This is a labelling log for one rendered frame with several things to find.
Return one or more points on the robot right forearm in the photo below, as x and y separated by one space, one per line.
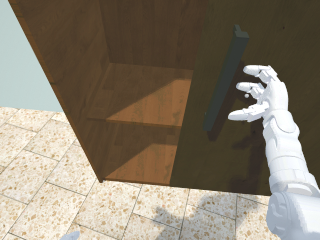
286 162

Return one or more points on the robot right upper arm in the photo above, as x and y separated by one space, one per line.
293 216

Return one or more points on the left robot hand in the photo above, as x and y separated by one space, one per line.
72 236

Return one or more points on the wardrobe door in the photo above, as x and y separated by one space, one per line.
283 34

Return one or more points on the right robot hand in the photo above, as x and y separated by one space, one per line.
274 96

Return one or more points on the handle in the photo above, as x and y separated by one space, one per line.
234 54

